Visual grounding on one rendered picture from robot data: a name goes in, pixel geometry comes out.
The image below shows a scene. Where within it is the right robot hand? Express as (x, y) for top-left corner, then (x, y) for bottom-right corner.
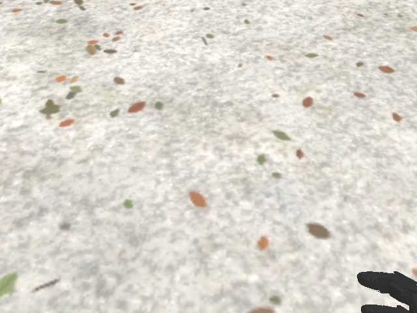
(357, 271), (417, 313)

